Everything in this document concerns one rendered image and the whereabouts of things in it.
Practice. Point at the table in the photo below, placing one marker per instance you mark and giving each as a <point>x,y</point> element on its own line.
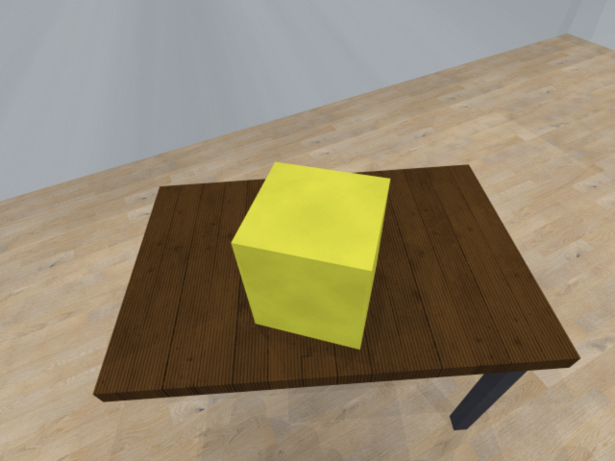
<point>451,296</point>

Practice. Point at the carton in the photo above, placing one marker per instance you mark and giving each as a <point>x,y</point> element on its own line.
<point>307,251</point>

